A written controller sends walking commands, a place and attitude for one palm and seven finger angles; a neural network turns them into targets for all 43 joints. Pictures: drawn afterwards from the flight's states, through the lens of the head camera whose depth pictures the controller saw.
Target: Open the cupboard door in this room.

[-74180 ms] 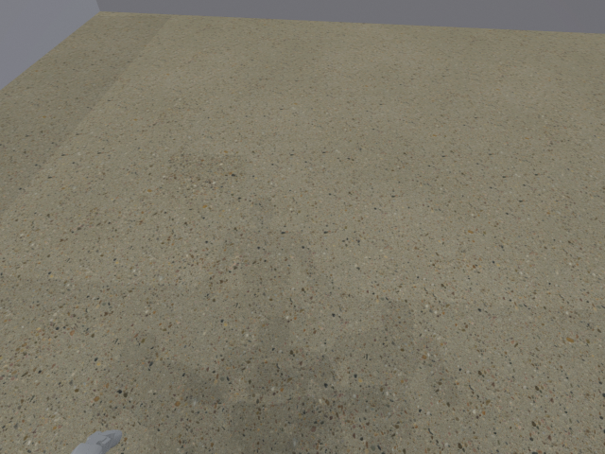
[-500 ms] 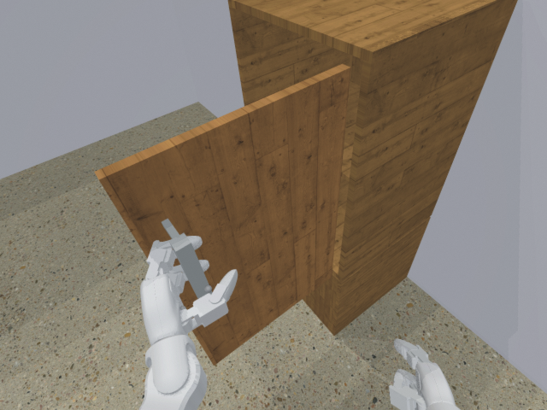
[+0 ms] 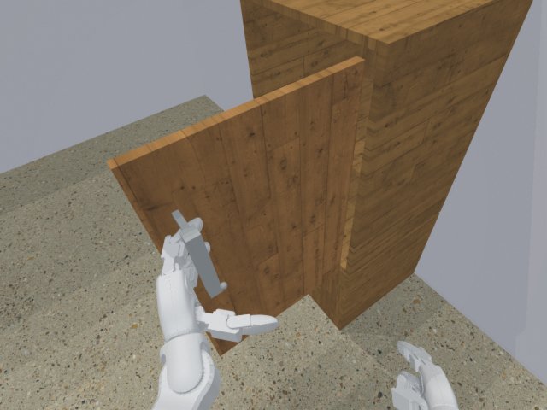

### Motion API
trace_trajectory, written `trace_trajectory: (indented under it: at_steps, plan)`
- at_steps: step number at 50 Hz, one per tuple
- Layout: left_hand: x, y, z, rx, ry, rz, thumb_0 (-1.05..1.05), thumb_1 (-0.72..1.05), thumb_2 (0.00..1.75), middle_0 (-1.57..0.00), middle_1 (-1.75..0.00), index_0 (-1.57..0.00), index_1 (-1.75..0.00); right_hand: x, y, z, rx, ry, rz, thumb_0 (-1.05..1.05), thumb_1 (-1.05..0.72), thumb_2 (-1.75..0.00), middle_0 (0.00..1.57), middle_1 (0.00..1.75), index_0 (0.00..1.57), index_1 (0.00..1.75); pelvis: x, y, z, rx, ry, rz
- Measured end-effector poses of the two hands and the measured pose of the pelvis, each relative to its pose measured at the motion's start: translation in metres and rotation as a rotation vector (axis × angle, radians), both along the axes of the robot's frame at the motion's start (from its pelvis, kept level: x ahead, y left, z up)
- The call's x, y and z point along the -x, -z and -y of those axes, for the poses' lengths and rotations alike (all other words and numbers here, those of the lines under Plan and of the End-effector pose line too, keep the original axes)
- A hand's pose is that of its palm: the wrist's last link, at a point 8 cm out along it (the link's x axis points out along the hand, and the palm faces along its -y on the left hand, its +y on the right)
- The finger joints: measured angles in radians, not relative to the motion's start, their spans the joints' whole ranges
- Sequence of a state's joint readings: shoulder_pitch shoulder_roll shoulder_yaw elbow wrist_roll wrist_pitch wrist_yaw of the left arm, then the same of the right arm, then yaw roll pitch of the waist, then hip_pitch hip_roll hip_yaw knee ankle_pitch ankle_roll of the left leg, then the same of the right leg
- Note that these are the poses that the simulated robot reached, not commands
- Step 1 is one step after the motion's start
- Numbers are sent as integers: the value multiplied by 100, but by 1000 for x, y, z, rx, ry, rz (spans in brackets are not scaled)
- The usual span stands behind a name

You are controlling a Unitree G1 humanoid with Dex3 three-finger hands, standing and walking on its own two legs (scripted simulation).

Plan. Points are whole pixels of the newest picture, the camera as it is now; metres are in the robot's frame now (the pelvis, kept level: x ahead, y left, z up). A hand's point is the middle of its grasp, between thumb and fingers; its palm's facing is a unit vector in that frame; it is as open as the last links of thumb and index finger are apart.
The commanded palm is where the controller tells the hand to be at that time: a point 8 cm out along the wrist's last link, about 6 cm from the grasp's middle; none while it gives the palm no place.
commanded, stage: slide the hand sideways off the handle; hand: left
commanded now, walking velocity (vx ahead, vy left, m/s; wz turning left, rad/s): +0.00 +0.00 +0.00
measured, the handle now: (197, 255) +0.31 +0.13 +0.09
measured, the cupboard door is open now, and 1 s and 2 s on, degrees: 90 92 91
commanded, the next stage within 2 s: draw the hand back to the body in 1.28 s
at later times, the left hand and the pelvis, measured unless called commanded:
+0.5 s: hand (193, 315) +0.22 +0.11 +0.10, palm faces -0.12 -0.99 +0.04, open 16.3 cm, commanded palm +0.19 +0.17 +0.09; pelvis -0.01 +0.07 +0.00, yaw -2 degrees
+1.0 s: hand (155, 330) +0.20 +0.15 +0.10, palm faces -0.13 -0.99 +0.04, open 15.9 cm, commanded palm +0.16 +0.21 +0.09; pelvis +0.02 +0.11 -0.02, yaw -4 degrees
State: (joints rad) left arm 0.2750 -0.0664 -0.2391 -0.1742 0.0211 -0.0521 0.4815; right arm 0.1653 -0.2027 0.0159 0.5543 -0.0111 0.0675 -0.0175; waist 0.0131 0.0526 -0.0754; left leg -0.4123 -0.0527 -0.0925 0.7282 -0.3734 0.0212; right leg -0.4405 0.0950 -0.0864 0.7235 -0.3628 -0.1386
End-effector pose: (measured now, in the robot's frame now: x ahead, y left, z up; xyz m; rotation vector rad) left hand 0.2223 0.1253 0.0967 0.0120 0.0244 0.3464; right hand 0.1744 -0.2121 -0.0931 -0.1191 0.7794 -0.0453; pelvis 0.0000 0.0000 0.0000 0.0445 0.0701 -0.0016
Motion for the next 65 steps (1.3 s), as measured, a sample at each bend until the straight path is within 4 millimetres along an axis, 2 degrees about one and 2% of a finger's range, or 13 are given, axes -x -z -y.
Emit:
trace_trajectory:
  at_steps: [6,12,16,21,26,36,43,52,59,65]
  plan:
    - [1,1,-4,-12,37,2,-1,-50,30,-28,-51,-26,-55,-2,-4,-12,3,-15,18,1,-91,-90,20,30,20,30,3,0,-9,10,-2,8]
    - [4,2,-23,-90,348,30,-1,-50,30,-23,-40,-14,-43,3,-7,-22,13,-30,46,1,-91,-90,20,30,20,30,10,2,-21,12,0,14]
    - [7,1,-28,-15,484,28,-2,-50,30,-19,-35,-11,-37,11,-13,-30,14,1,89,1,-91,-90,20,30,20,30,11,1,-35,26,10,23]
    - [12,-1,-34,70,481,49,-1,-50,30,-16,-32,-13,-33,19,-23,-44,21,21,128,1,-91,-90,20,30,20,30,9,0,-53,40,29,25]
    - [20,2,-46,43,464,48,-1,-50,30,-16,-31,-16,-33,20,-27,-62,25,6,137,1,-91,-90,20,30,20,30,6,4,-70,47,42,20]
    - [28,2,-65,50,491,44,-1,-50,30,-19,-32,-20,-33,7,-23,-102,0,-17,138,1,-90,-90,20,30,20,30,-1,12,-99,66,49,-2]
    - [28,1,-71,39,503,32,-1,-50,30,-21,-33,-22,-34,-3,-20,-118,-20,-23,126,1,-90,-90,20,30,20,30,-9,16,-110,71,56,-21]
    - [42,-4,-88,54,450,-5,-1,-48,31,-22,-33,-25,-35,-8,-21,-116,-29,-7,116,1,-90,-90,20,30,20,30,-17,17,-110,71,65,-32]
    - [62,-10,-108,21,332,4,-1,-44,33,-19,-31,-20,-33,-8,-20,-102,-6,-18,131,1,-90,-90,20,30,20,30,-15,21,-103,72,53,-45]
    - [75,-7,-108,15,344,15,-1,-40,35,-16,-30,-16,-31,-4,-16,-86,35,-17,147,1,-90,-90,20,30,20,30,-8,27,-93,72,37,-59]
